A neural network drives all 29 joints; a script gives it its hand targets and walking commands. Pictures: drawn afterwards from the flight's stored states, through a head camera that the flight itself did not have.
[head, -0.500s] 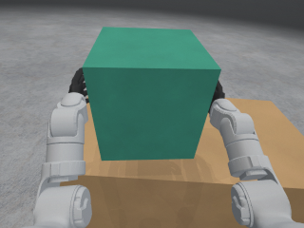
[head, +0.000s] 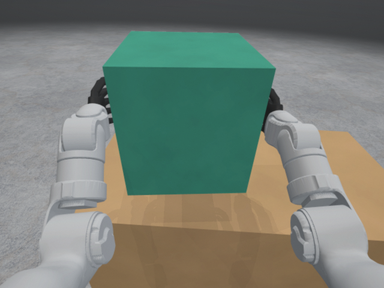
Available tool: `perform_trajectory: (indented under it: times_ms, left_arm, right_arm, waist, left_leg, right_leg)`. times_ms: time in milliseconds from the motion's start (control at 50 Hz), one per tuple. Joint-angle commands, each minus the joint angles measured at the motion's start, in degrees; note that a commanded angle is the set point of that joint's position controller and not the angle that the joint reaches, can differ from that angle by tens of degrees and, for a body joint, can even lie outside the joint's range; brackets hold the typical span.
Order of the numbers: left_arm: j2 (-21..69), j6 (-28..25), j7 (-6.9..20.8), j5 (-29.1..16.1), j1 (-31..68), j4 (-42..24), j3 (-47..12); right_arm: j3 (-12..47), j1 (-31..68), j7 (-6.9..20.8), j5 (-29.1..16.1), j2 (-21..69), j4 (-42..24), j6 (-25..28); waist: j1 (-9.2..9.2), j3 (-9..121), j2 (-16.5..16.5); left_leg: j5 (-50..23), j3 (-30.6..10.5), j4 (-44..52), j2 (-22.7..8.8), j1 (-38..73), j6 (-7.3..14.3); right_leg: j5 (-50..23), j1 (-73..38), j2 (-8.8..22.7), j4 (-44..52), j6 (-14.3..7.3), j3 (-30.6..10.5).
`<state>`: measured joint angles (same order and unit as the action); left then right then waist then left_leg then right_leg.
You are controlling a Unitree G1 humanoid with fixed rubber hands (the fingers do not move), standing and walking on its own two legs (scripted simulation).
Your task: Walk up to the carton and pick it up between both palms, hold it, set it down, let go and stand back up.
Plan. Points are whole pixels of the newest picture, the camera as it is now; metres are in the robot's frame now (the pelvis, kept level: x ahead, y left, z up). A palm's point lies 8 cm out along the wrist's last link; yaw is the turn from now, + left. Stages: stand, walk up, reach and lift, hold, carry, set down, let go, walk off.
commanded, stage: hold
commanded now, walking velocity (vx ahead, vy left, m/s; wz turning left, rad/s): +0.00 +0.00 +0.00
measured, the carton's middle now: (186, 109) +0.44 +0.00 +0.24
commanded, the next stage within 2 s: none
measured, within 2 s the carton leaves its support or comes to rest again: neither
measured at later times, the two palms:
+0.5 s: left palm (97, 118) +0.37 +0.18 +0.26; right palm (269, 121) +0.37 -0.16 +0.25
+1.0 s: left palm (97, 117) +0.37 +0.18 +0.26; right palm (269, 122) +0.37 -0.17 +0.25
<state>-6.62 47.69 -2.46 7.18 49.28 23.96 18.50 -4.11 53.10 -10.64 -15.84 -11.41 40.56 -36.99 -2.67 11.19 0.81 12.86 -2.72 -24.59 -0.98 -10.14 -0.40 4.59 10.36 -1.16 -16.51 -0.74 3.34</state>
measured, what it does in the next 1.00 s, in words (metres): stands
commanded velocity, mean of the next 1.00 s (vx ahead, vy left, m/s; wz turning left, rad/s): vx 0.00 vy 0.00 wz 0.00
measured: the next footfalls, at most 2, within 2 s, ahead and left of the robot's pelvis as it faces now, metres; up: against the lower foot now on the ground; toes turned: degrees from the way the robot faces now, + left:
none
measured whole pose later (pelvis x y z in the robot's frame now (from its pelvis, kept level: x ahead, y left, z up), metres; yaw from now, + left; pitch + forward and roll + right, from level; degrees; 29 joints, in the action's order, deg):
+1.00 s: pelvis +0.00 +0.00 +0.00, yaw +1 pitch -2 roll -2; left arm -6.3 48.1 -2.6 6.7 46.4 18.7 17.0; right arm -2.0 49.3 -12.0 -18.8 -12.1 34.9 -36.8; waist -3.2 9.8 0.2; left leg 13.4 -3.6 -25.5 -1.2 -9.9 -0.7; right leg 4.8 9.3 -1.4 -16.2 -0.9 4.1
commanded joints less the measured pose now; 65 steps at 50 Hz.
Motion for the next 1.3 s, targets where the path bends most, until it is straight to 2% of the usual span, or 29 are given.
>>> perform_trajectory:
  times_ms: [0, 60, 100, 120, 160, 200, 220, 320, 340, 360, 400, 420, 440, 480, 500, 560, 620, 700, 740, 840, 920, 960, 980, 1060, 1080, 1120, 1140, 1220, 1280]
  left_arm:
    - [37.1, -5.6, 9.1, -12.4, 49.8, -5.8, -23.6]
    - [37.1, -6.7, 9.3, -11.8, 52.2, -8.0, -23.7]
    - [38.1, -7.3, 8.9, -13.7, 53.0, -11.5, -26.0]
    - [38.2, -6.9, 8.8, -13.0, 51.7, -10.3, -25.6]
    - [37.6, -6.7, 8.9, -13.7, 52.0, -12.1, -26.4]
    - [37.6, -6.3, 8.9, -13.1, 51.5, -11.6, -26.0]
    - [38.7, -6.2, 8.8, -13.3, 51.7, -13.9, -27.4]
    - [38.5, -6.0, 8.6, -14.0, 51.5, -17.3, -29.1]
    - [37.9, -5.8, 8.5, -13.7, 50.8, -15.6, -28.4]
    - [36.9, -5.8, 8.7, -13.1, 50.6, -15.1, -27.8]
    - [37.8, -5.7, 8.6, -13.7, 49.8, -15.0, -28.5]
    - [37.0, -5.4, 8.8, -12.1, 48.7, -12.7, -26.4]
    - [37.2, -5.0, 9.1, -11.4, 46.9, -9.9, -26.3]
    - [36.9, -5.4, 9.2, -11.6, 48.7, -11.6, -26.1]
    - [38.1, -5.9, 8.9, -12.9, 50.3, -16.0, -28.6]
    - [38.7, -5.8, 8.4, -13.7, 51.0, -18.9, -30.0]
    - [39.2, -4.7, 8.6, -13.3, 48.6, -16.9, -30.2]
    - [38.1, -4.3, 9.1, -11.6, 49.7, -13.1, -27.5]
    - [38.2, -4.7, 9.0, -11.7, 49.3, -12.2, -27.5]
    - [39.3, -5.1, 8.8, -12.0, 49.7, -12.7, -28.2]
    - [40.8, -5.6, 7.6, -14.8, 50.8, -19.7, -31.8]
    - [39.5, -5.2, 7.4, -14.2, 49.8, -16.2, -29.9]
    - [38.7, -5.1, 7.6, -13.8, 49.2, -16.2, -28.9]
    - [38.6, -4.8, 8.4, -12.6, 49.7, -10.7, -26.9]
    - [39.0, -5.0, 8.5, -12.6, 50.0, -11.5, -27.4]
    - [38.4, -4.9, 8.7, -12.2, 49.9, -12.5, -27.3]
    - [37.7, -5.1, 8.7, -12.1, 50.6, -13.0, -27.1]
    - [37.9, -5.2, 8.6, -12.0, 51.0, -11.2, -26.1]
    - [40.1, -5.3, 8.4, -13.4, 50.9, -15.9, -28.9]
  right_arm:
    - [16.5, 63.5, 8.7, -11.8, 40.1, -26.4, 4.8]
    - [16.6, 63.1, 8.4, -11.8, 41.5, -25.1, 5.5]
    - [17.7, 64.2, 8.1, -13.5, 42.1, -29.6, 6.0]
    - [18.2, 63.6, 7.8, -13.5, 41.3, -29.2, 5.8]
    - [17.3, 61.4, 7.3, -13.5, 40.8, -28.3, 5.4]
    - [17.1, 61.4, 7.5, -13.2, 40.2, -28.2, 5.2]
    - [16.8, 60.2, 7.5, -12.9, 39.7, -28.7, 5.3]
    - [18.4, 60.7, 7.1, -13.5, 39.9, -33.7, 5.7]
    - [17.6, 60.0, 7.0, -12.9, 39.3, -32.4, 5.3]
    - [17.5, 59.3, 7.0, -12.5, 39.6, -31.4, 5.1]
    - [17.9, 61.0, 7.2, -12.8, 39.7, -33.6, 5.3]
    - [18.1, 60.1, 7.2, -12.5, 39.0, -32.0, 5.0]
    - [18.5, 61.1, 7.2, -12.3, 39.2, -31.0, 4.9]
    - [17.7, 59.6, 7.5, -11.9, 40.3, -28.7, 5.0]
    - [18.8, 60.1, 7.6, -12.5, 40.9, -30.6, 5.6]
    - [19.2, 59.7, 7.2, -13.6, 40.9, -33.3, 5.2]
    - [18.7, 58.6, 6.8, -13.3, 38.9, -33.2, 4.8]
    - [17.0, 59.6, 7.6, -11.3, 39.1, -28.9, 4.5]
    - [16.9, 59.5, 8.2, -11.8, 39.0, -28.1, 4.9]
    - [17.7, 60.0, 8.3, -12.5, 39.4, -29.1, 5.3]
    - [20.5, 62.1, 7.8, -15.3, 40.2, -36.9, 6.0]
    - [19.7, 60.9, 7.8, -14.4, 39.3, -34.2, 5.0]
    - [19.2, 60.7, 7.8, -13.8, 39.6, -34.1, 5.0]
    - [16.5, 61.3, 8.1, -11.5, 39.8, -30.1, 4.5]
    - [16.9, 60.7, 8.1, -11.2, 39.7, -28.9, 4.5]
    - [17.9, 60.5, 8.0, -12.4, 39.7, -28.9, 4.7]
    - [18.3, 60.6, 7.8, -12.8, 40.4, -28.9, 4.8]
    - [18.1, 61.8, 7.8, -12.9, 40.8, -28.1, 4.6]
    - [18.8, 61.2, 7.9, -14.3, 40.7, -31.9, 5.5]
  waist:
    - [0.58, 20.4, -0.9]
    - [0.83, 22.6, -0.5]
    - [0.21, 26.9, 0.3]
    - [0.61, 24.7, 1.1]
    - [-0.75, 25.9, 2.0]
    - [-0.79, 24.1, 1.5]
    - [-1.56, 23.9, 3.2]
    - [-1.74, 27.1, 3.7]
    - [-2.45, 25.3, 2.9]
    - [-1.41, 24.2, 2.1]
    - [-1.33, 25.0, 1.8]
    - [0.32, 21.7, 1.5]
    - [-0.16, 20.3, 1.3]
    - [-0.01, 21.3, 1.7]
    - [-0.59, 24.3, 2.4]
    - [-1.65, 26.8, 3.8]
    - [-2.78, 24.4, 4.9]
    - [-1.45, 18.9, 3.5]
    - [-1.21, 20.6, 4.1]
    - [-1.49, 21.9, 3.7]
    - [-1.56, 30.5, 4.3]
    - [-1.66, 24.4, 2.0]
    - [-0.84, 25.4, 1.3]
    - [-0.89, 20.4, 1.2]
    - [-1.51, 20.9, 1.1]
    - [-0.72, 20.4, 2.1]
    - [-1.22, 23.5, 1.6]
    - [-0.58, 21.5, 1.8]
    - [-1.67, 26.1, 3.3]
  left_leg:
    - [-7.1, 0.0, 6.7, 4.0, -8.7, -0.2]
    - [-6.6, -0.1, 6.9, 4.0, -7.8, -0.1]
    - [-11.3, -0.4, 5.5, 4.1, -6.5, -0.4]
    - [-12.7, -0.4, 5.4, 3.9, -6.1, -0.7]
    - [-13.5, -0.7, 4.6, 3.9, -4.4, -1.2]
    - [-11.8, -0.4, 5.2, 3.6, -4.8, -1.4]
    - [-13.2, -0.8, 5.1, 3.7, -4.4, -1.8]
    - [-16.4, -0.8, 3.7, 4.1, -3.1, -2.1]
    - [-14.4, -0.8, 4.3, 4.0, -3.4, -1.9]
    - [-12.4, -0.6, 5.0, 4.2, -3.9, -1.5]
    - [-13.1, -1.0, 4.9, 3.9, -5.5, -1.3]
    - [-11.7, -0.8, 5.5, 4.1, -6.7, -0.8]
    - [-10.0, -0.4, 5.9, 4.1, -6.8, -0.8]
    - [-7.6, -0.1, 6.4, 4.1, -7.2, -0.7]
    - [-11.3, -0.7, 5.6, 3.6, -5.8, -1.2]
    - [-17.4, -1.0, 3.7, 4.0, -3.4, -2.1]
    - [-17.0, -1.0, 4.0, 3.7, -2.9, -2.6]
    - [-8.7, -0.6, 6.7, 3.7, -7.0, -1.6]
    - [-8.2, -1.0, 7.0, 3.3, -6.1, -1.6]
    - [-12.4, -0.9, 5.4, 4.1, -4.7, -2.0]
    - [-19.7, -1.5, 2.8, 3.8, -0.9, -2.9]
    - [-17.1, -1.2, 3.8, 3.7, -3.0, -2.4]
    - [-15.2, -1.4, 4.0, 3.9, -3.1, -1.8]
    - [-5.4, -1.0, 6.9, 3.6, -6.8, -0.6]
    - [-7.0, -1.1, 6.6, 3.7, -6.7, -0.8]
    - [-11.1, -0.8, 5.7, 3.8, -6.2, -1.0]
    - [-11.6, -0.5, 5.2, 4.3, -5.1, -1.1]
    - [-8.7, -0.8, 6.3, 3.9, -6.2, -1.0]
    - [-15.2, -0.9, 4.2, 4.1, -3.4, -2.0]
  right_leg:
    - [-5.7, -22.0, -2.5, -1.0, 1.4, -4.7]
    - [-4.3, -22.7, -2.2, -0.9, 1.5, -5.0]
    - [-8.7, -23.6, -2.7, -1.6, 1.5, -4.8]
    - [-10.1, -23.5, -2.8, -1.6, 1.3, -4.9]
    - [-10.4, -22.9, -2.9, -1.3, 1.4, -4.7]
    - [-7.5, -21.9, -3.2, -1.2, 1.0, -4.3]
    - [-8.3, -22.1, -3.1, -1.0, 0.7, -4.4]
    - [-10.9, -23.4, -3.2, -2.0, 1.3, -4.0]
    - [-9.5, -22.9, -3.2, -1.6, 1.1, -4.0]
    - [-8.2, -22.4, -2.9, -1.1, 1.2, -4.0]
    - [-8.8, -22.6, -2.9, -1.5, 1.1, -4.4]
    - [-8.0, -22.3, -2.4, -1.1, 1.4, -4.6]
    - [-7.2, -21.9, -2.5, -1.0, 1.5, -4.8]
    - [-4.5, -22.6, -2.5, -0.8, 1.2, -4.7]
    - [-7.1, -23.1, -2.9, -1.8, 0.8, -4.3]
    - [-12.0, -23.8, -3.0, -2.1, 0.7, -4.0]
    - [-11.2, -23.3, -3.4, -1.7, 0.5, -3.9]
    - [-3.5, -20.7, -2.9, -0.8, 0.7, -3.8]
    - [-3.4, -21.7, -2.9, -1.2, 0.4, -3.7]
    - [-7.8, -21.8, -2.6, -1.2, 0.2, -4.5]
    - [-12.3, -23.0, -3.6, -2.4, 0.7, -4.0]
    - [-9.8, -21.0, -3.9, -1.4, 0.6, -3.7]
    - [-8.6, -21.6, -3.6, -1.1, 0.9, -3.8]
    - [-1.5, -20.1, -2.7, 0.0, 0.9, -4.8]
    - [-3.0, -20.1, -2.6, -0.3, 0.8, -4.7]
    - [-6.9, -21.6, -2.5, -1.0, 0.9, -4.6]
    - [-8.1, -23.0, -2.8, -1.0, 1.0, -4.8]
    - [-5.2, -21.6, -2.6, -0.9, 1.0, -4.5]
    - [-10.5, -22.6, -3.0, -1.7, 0.7, -4.6]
